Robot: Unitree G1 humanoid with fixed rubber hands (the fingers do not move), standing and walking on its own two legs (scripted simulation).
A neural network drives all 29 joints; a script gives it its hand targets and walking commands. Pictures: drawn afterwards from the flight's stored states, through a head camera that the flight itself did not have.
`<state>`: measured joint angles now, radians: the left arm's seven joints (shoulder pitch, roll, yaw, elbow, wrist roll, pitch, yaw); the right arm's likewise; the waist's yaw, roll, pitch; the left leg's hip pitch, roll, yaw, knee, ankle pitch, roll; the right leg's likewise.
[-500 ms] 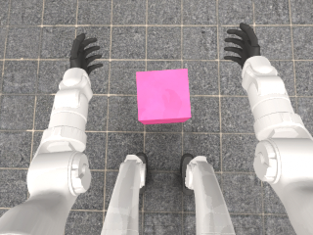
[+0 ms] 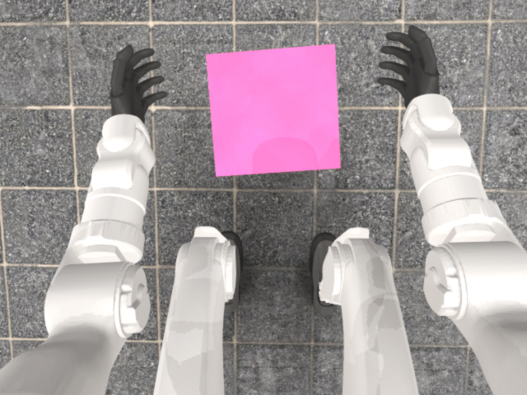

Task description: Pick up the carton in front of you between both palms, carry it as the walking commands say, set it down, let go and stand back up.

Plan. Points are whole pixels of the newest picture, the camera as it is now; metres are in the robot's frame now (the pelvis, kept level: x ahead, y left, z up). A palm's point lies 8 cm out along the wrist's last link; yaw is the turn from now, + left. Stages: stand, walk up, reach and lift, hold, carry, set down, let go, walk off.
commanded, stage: reach and lift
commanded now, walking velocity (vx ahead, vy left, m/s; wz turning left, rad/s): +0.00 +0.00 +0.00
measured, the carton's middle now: (273, 122) +0.48 +0.01 -0.38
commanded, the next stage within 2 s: none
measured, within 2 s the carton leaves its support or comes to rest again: leaves its support in 1.32 s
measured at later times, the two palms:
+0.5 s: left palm (171, 119) +0.48 +0.20 -0.31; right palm (372, 110) +0.49 -0.17 -0.32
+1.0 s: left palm (189, 114) +0.49 +0.16 -0.31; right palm (356, 108) +0.49 -0.14 -0.31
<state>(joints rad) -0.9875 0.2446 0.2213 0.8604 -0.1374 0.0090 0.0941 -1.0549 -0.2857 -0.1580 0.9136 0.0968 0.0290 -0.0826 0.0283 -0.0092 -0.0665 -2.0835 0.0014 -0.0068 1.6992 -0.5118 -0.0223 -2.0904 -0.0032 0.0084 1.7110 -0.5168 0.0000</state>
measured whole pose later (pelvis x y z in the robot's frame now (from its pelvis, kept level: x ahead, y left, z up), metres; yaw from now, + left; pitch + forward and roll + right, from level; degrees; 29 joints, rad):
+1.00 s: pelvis -0.04 +0.01 -0.13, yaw +0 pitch +39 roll +0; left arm -1.40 0.28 0.00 1.17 -0.29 -0.03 0.15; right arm -1.42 -0.30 0.01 1.19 0.26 -0.02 -0.15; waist 0.02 0.00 0.31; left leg -2.29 -0.01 -0.01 2.14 -0.52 -0.02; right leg -2.29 -0.01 0.01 2.15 -0.53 0.01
